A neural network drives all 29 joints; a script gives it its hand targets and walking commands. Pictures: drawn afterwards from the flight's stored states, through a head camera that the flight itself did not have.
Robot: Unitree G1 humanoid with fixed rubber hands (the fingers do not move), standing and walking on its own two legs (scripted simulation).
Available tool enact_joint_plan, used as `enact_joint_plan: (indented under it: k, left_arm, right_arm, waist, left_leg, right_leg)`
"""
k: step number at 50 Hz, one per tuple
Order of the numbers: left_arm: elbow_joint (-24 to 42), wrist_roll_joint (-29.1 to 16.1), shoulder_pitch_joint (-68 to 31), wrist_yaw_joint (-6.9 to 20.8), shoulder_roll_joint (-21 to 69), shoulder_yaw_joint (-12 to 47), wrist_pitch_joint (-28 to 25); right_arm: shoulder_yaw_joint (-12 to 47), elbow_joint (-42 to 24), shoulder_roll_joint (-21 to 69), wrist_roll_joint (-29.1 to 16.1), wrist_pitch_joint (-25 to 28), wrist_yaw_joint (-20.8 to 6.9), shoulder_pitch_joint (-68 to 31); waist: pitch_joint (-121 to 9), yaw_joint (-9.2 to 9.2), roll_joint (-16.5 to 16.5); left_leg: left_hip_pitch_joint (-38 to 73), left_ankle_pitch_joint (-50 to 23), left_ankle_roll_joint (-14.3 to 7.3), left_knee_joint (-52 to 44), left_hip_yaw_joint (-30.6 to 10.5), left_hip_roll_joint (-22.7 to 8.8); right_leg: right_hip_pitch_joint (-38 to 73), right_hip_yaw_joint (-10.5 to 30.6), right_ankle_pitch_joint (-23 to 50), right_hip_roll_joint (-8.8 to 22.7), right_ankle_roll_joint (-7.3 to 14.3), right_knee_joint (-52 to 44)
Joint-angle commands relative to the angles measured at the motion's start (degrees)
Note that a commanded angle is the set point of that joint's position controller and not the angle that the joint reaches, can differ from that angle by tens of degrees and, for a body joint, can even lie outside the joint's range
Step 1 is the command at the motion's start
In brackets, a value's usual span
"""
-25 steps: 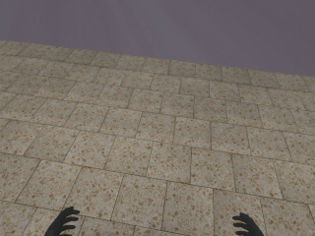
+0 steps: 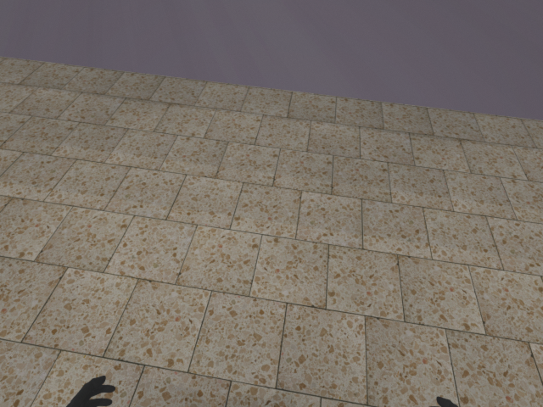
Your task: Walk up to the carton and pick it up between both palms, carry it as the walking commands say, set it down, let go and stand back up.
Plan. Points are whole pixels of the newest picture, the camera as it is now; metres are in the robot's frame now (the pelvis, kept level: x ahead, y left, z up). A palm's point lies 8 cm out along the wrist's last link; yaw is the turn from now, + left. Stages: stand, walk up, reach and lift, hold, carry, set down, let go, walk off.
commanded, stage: stand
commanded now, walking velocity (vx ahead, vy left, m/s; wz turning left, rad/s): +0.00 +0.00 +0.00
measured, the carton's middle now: out of the picture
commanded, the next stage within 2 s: walk up in 0.82 s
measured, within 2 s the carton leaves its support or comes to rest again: neither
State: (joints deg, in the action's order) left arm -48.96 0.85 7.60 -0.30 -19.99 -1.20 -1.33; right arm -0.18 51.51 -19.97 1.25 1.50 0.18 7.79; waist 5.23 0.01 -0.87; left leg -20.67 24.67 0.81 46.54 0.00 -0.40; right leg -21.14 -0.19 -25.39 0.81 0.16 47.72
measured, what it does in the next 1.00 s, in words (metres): stands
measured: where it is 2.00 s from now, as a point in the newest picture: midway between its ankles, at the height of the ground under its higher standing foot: outside the picture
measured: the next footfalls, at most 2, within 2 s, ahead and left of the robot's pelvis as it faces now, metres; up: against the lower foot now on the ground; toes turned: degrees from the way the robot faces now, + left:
left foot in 1.28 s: +0.04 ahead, +0.18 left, +0.00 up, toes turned +12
right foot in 1.76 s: +0.04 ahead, -0.05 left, +0.00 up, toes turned +25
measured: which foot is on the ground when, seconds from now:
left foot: down 0.00-1.00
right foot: down 0.00-1.00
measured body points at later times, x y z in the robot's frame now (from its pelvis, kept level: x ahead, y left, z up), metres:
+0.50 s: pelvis +0.00 +0.01 +0.02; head +0.02 +0.01 +0.47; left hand +0.10 +0.30 -0.10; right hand +0.10 -0.29 -0.10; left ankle +0.00 +0.13 -0.70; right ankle +0.00 -0.12 -0.70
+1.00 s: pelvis -0.01 +0.01 +0.04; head +0.01 +0.01 +0.49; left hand +0.08 +0.30 -0.09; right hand +0.09 -0.29 -0.09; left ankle +0.00 +0.13 -0.70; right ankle +0.00 -0.12 -0.70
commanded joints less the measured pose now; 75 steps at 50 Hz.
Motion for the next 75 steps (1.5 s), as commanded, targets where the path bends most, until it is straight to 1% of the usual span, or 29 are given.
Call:
enact_joint_plan:
  k: [1,4,6,10,13,25,28,29,40,48,49,50,51,52,53,54,56,59,61,62,63,64,65,66,67,69,70,73,75]
  left_arm:
    - [2.53,-0.34,-1.91,-0.60,-11.58,-3.12,-1.34]
    - [1.50,-0.23,-2.19,-0.68,-11.76,-3.21,-1.11]
    - [1.11,0.04,-3.15,-0.68,-12.01,-3.02,-1.46]
    - [-0.57,-0.37,-3.48,-0.68,-11.27,-2.66,-1.25]
    - [-1.84,-0.22,-3.60,-0.37,-12.04,-2.93,-1.23]
    - [-6.00,-0.62,-5.31,-0.21,-10.91,-1.72,-1.25]
    - [-7.27,-0.83,-4.15,-0.14,-10.14,-1.39,-1.26]
    - [-7.54,-0.80,-4.60,-0.16,-11.10,-1.58,-0.98]
    - [-9.65,-0.70,-4.77,-0.09,-10.26,-1.01,-0.99]
    - [-10.63,-0.78,-5.52,0.07,-10.87,-1.01,-1.17]
    - [-10.75,-0.76,-5.37,0.06,-11.24,-1.07,-1.23]
    - [-10.98,-0.54,-4.60,0.10,-10.79,-0.91,-1.29]
    - [-11.43,-0.85,5.70,-2.22,-9.78,-0.72,1.65]
    - [-13.24,-0.33,5.33,-2.77,-12.01,-0.85,2.35]
    - [-11.84,-0.33,4.53,-2.82,-12.16,-0.99,2.50]
    - [-12.46,-0.13,5.64,-2.93,-11.57,-0.70,2.49]
    - [-10.99,0.68,2.28,-2.59,-8.66,-0.96,2.57]
    - [-8.47,1.67,-4.07,-1.83,-8.21,-1.77,3.59]
    - [-8.32,2.11,-1.92,-1.45,-8.57,-2.57,4.13]
    - [-8.19,2.09,-3.25,-1.28,-8.59,-2.65,4.27]
    - [-7.45,2.27,-4.18,-1.05,-7.38,-2.31,4.29]
    - [-5.27,1.81,-5.20,-0.74,-5.10,-1.55,4.43]
    - [-3.82,2.01,-6.84,-0.98,-4.00,-1.25,4.56]
    - [-3.98,1.64,-6.68,-1.39,-4.50,-1.74,4.66]
    - [-4.54,1.09,-6.58,-1.30,-3.38,-1.48,4.29]
    - [-6.18,0.46,-1.79,-0.96,-3.65,-1.12,3.58]
    - [-7.08,0.47,0.27,-0.97,-3.62,-1.16,3.61]
    - [-6.42,0.37,-1.98,-1.11,-3.39,-1.35,3.40]
    - [-5.69,0.11,-2.31,-1.27,-2.86,-1.10,3.58]
  right_arm:
    - [-3.18,-3.31,-11.69,-0.07,1.08,0.64,-1.99]
    - [-3.12,-2.47,-11.69,-0.19,1.32,0.69,-2.66]
    - [-3.06,-1.99,-11.33,-0.50,1.28,0.64,-2.28]
    - [-2.80,-0.62,-11.44,0.03,1.17,0.58,-3.29]
    - [-2.94,0.30,-11.75,-0.63,1.17,0.67,-3.72]
    - [-2.49,4.73,-12.01,-0.54,1.11,0.41,-5.11]
    - [-2.14,5.22,-11.20,-0.46,1.25,0.37,-6.37]
    - [-2.12,5.45,-11.51,-0.60,1.15,0.52,-6.13]
    - [-2.06,7.76,-11.40,-0.67,1.06,0.37,-6.22]
    - [-1.89,8.47,-11.56,-0.78,0.87,0.21,-5.80]
    - [-1.59,8.41,-10.61,-0.82,0.94,0.19,-6.16]
    - [-1.89,8.39,-11.48,-0.64,1.00,0.23,-6.46]
    - [-1.99,3.41,-6.33,1.61,-2.31,-0.21,-7.92]
    - [-2.13,2.85,-5.77,2.09,-2.60,-1.47,-4.23]
    - [-3.48,2.68,-5.88,2.10,-2.62,-1.65,-1.75]
    - [-3.92,1.49,-5.64,1.99,-2.74,-1.43,-0.47]
    - [-4.05,0.84,-4.13,1.51,-3.02,-1.63,1.01]
    - [-3.63,1.01,-3.83,0.99,-4.07,-2.43,3.14]
    - [-2.92,-0.16,-3.93,0.45,-3.74,-2.58,2.66]
    - [-2.90,0.42,-4.10,0.44,-3.32,-2.59,3.96]
    - [-3.42,0.98,-6.04,0.45,-2.84,-2.49,5.78]
    - [-5.12,1.18,-13.24,1.10,-2.47,-1.78,8.32]
    - [-6.21,0.09,-16.51,0.95,-2.30,-1.42,9.75]
    - [-6.72,-0.19,-14.80,0.24,-2.48,-0.84,11.14]
    - [-6.35,-0.41,-12.06,0.14,-2.35,-0.26,11.06]
    - [-4.91,-1.87,-9.59,-0.04,-2.07,0.20,4.10]
    - [-4.46,-2.61,-8.83,-0.24,-2.07,0.45,2.18]
    - [-4.19,-1.90,-7.71,-0.41,-1.69,0.69,5.58]
    - [-3.87,-0.57,-7.17,-0.07,-1.63,0.74,7.01]
  waist:
    - [-8.17,0.02,1.47]
    - [-8.62,0.29,0.94]
    - [-9.14,-0.55,-2.02]
    - [-8.93,0.40,1.92]
    - [-9.11,0.16,-0.96]
    - [-8.35,0.02,1.67]
    - [-7.36,1.05,1.41]
    - [-6.40,0.52,-0.07]
    - [-6.67,0.14,1.95]
    - [-6.52,0.16,1.43]
    - [-6.60,-0.16,-0.34]
    - [-6.65,0.18,1.60]
    - [-4.00,5.80,2.21]
    - [-1.44,4.92,-11.74]
    - [-4.68,4.01,-14.54]
    - [-6.69,3.76,-12.29]
    - [-7.36,2.21,-6.07]
    - [-5.32,-0.06,-12.35]
    - [-6.37,0.62,-11.51]
    - [-5.28,-0.98,-10.57]
    - [-4.75,-2.20,-5.23]
    - [-3.68,-3.07,16.41]
    - [-3.22,-3.54,21.17]
    - [-4.39,-3.92,18.81]
    - [-4.71,-3.41,15.39]
    - [-8.12,-0.95,10.11]
    - [-9.39,-0.54,12.36]
    - [-11.94,-1.59,8.57]
    - [-12.64,-1.97,9.60]
  left_leg:
    - [2.28,-15.18,-5.75,-9.24,-6.81,-4.54]
    - [2.89,-16.47,-5.67,-9.48,-6.60,-4.79]
    - [4.43,-15.79,-4.92,-9.02,-5.25,-3.99]
    - [4.73,-17.72,-5.71,-12.00,-7.11,-5.08]
    - [4.87,-15.67,-4.99,-13.22,-5.85,-4.57]
    - [8.62,-18.47,-4.02,-20.83,-6.06,-5.77]
    - [8.77,-18.90,-3.89,-22.68,-6.42,-6.11]
    - [8.90,-18.01,-3.73,-23.39,-5.96,-6.15]
    - [12.65,-18.12,-2.80,-27.76,-5.83,-6.37]
    - [12.22,-17.43,-2.58,-29.73,-5.89,-6.31]
    - [12.90,-17.88,-2.52,-29.78,-5.55,-6.32]
    - [13.43,-18.32,-2.43,-29.46,-5.86,-6.35]
    - [-6.17,-6.87,3.12,-11.58,2.28,1.95]
    - [-13.52,-6.26,1.45,-2.83,-2.79,-0.83]
    - [-14.04,3.88,1.78,5.75,-2.42,-1.12]
    - [-13.36,5.77,2.42,11.61,-2.76,-2.36]
    - [-8.98,4.75,2.38,10.15,-2.53,-2.43]
    - [-0.93,2.06,2.49,4.77,0.18,-1.76]
    - [1.82,1.74,1.62,-5.13,1.67,-1.31]
    - [4.68,-3.32,1.26,-11.66,2.17,-1.24]
    - [7.72,-9.08,-0.18,-16.53,-1.63,-2.39]
    - [9.60,-22.12,-6.14,-27.56,-23.92,-16.32]
    - [8.16,-25.56,-9.90,-31.90,-36.77,-22.29]
    - [7.59,-21.32,-10.37,-33.01,-37.15,-21.03]
    - [6.51,-22.88,-9.00,-31.67,-35.52,-19.11]
    - [9.85,-26.59,-6.36,-28.45,-25.85,-13.69]
    - [11.96,-27.71,-5.90,-27.32,-23.18,-12.38]
    - [14.80,-35.69,-6.31,-25.45,-23.13,-12.15]
    - [15.11,-38.23,-6.29,-25.10,-21.57,-10.81]
  right_leg:
    - [1.97,7.65,16.90,4.89,4.91,-10.62]
    - [3.29,7.27,18.12,4.76,4.76,-11.46]
    - [2.80,9.47,17.98,6.09,5.63,-13.92]
    - [4.30,6.90,18.09,5.03,4.50,-13.62]
    - [5.84,7.28,17.94,5.40,4.48,-15.51]
    - [9.95,5.61,19.88,5.27,3.12,-20.63]
    - [11.41,5.34,19.50,5.51,2.93,-22.39]
    - [10.84,5.49,18.96,5.63,2.58,-23.24]
    - [13.22,4.77,19.35,5.71,1.70,-28.03]
    - [14.50,4.93,18.87,6.44,1.35,-29.98]
    - [14.17,4.85,18.70,6.44,1.13,-30.38]
    - [14.36,4.98,19.22,6.27,1.25,-30.31]
    - [18.69,13.45,10.47,16.75,0.11,-27.94]
    - [24.38,13.47,22.68,20.26,3.26,-28.78]
    - [23.80,14.71,34.50,22.65,5.16,-27.94]
    - [21.88,15.22,37.87,23.84,6.20,-26.53]
    - [15.65,10.43,29.59,21.72,4.97,-26.64]
    - [6.36,4.68,17.93,18.86,2.74,-27.71]
    - [8.26,2.31,17.18,18.37,1.74,-22.92]
    - [5.54,0.91,13.84,17.59,0.42,-19.04]
    - [1.75,-2.70,8.16,14.08,-1.39,-10.60]
    - [-8.81,-8.94,-7.44,3.89,-4.64,7.65]
    - [-14.85,-1.54,-16.40,1.35,-5.30,20.31]
    - [-14.12,4.09,-14.01,3.50,-4.55,23.59]
    - [-13.21,5.46,-9.44,4.02,-4.01,23.11]
    - [-11.03,5.24,-2.46,5.03,-4.28,21.35]
    - [-11.69,4.25,-0.67,4.29,-4.31,21.57]
    - [-10.93,4.90,1.16,4.30,-4.94,16.94]
    - [-8.51,3.95,1.03,3.22,-5.73,10.53]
